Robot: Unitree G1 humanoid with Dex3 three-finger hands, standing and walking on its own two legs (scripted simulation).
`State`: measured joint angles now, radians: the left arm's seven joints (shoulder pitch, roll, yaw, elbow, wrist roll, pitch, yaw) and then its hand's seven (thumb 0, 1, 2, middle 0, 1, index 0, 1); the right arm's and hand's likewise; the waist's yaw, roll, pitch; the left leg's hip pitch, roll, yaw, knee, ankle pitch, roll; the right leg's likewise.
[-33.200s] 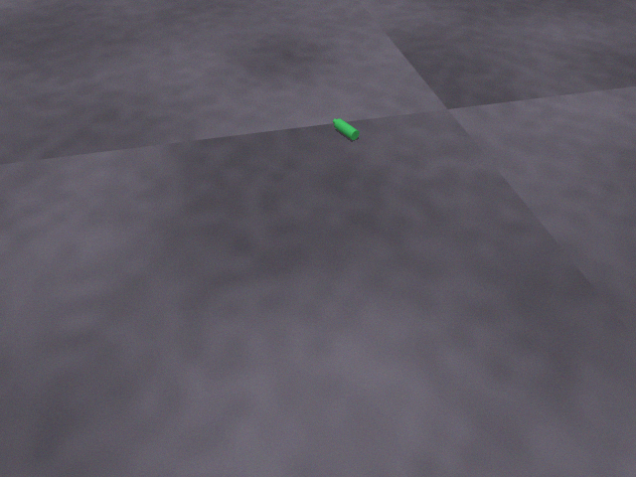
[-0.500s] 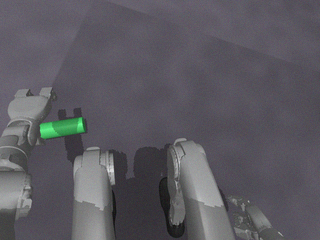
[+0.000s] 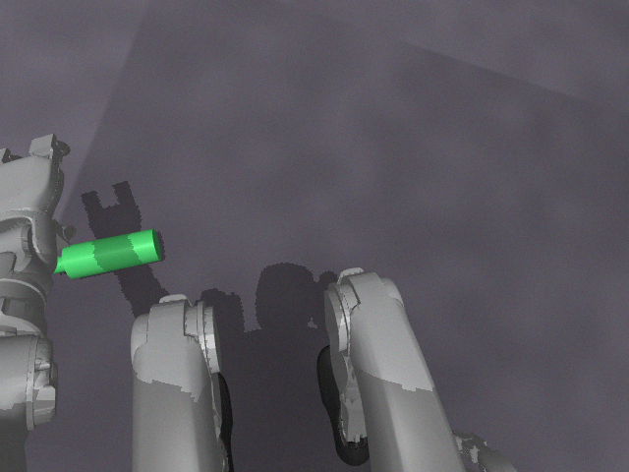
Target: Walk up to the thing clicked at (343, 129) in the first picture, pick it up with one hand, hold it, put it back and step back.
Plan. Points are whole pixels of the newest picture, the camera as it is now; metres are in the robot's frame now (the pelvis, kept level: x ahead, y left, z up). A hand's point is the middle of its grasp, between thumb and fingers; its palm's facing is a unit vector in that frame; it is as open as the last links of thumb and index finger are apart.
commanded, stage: home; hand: left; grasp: from above
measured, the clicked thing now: (104, 255) +0.42 +0.29 -0.32
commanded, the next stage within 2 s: none
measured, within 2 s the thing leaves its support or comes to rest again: neither
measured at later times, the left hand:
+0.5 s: hand out of the picture +0.27 +0.24 +0.08, palm faces -0.09 -0.86 -0.51, open 7.4 cm
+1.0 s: hand out of the picture +0.23 +0.20 +0.30, palm faces +0.17 -0.96 -0.21, open 7.4 cm
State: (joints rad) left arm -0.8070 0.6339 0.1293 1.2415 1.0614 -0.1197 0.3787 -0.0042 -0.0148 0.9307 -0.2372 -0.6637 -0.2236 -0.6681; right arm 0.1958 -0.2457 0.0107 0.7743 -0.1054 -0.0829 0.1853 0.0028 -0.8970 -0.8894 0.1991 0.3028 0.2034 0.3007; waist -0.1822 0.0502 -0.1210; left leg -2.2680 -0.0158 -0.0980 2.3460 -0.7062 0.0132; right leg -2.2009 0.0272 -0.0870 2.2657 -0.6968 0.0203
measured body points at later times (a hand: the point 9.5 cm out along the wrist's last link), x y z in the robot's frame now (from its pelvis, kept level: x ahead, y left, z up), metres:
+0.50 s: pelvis +0.00 +0.00 +0.19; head +0.13 +0.04 +0.62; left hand +0.27 +0.28 +0.11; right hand +0.24 -0.23 +0.10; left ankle +0.07 +0.12 -0.32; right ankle +0.09 -0.12 -0.32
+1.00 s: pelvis +0.07 +0.00 +0.35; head +0.10 +0.02 +0.80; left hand +0.21 +0.25 +0.31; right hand +0.23 -0.22 +0.27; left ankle +0.07 +0.12 -0.32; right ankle +0.09 -0.12 -0.32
